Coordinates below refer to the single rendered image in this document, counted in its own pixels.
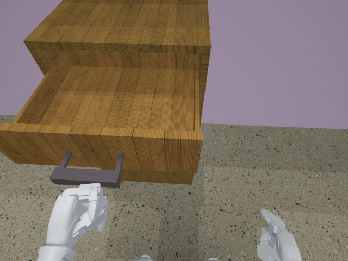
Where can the robot right hand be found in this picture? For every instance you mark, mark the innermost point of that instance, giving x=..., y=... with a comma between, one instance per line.
x=283, y=246

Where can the robot left forearm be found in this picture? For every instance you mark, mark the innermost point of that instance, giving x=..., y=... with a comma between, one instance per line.
x=56, y=252

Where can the cabinet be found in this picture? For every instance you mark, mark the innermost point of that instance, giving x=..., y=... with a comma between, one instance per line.
x=140, y=26

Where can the handle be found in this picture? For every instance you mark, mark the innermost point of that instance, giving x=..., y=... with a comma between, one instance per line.
x=73, y=176

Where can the robot left hand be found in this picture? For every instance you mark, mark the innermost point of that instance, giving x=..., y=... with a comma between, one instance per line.
x=86, y=203

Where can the drawer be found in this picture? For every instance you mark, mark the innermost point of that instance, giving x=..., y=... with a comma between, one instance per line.
x=100, y=104

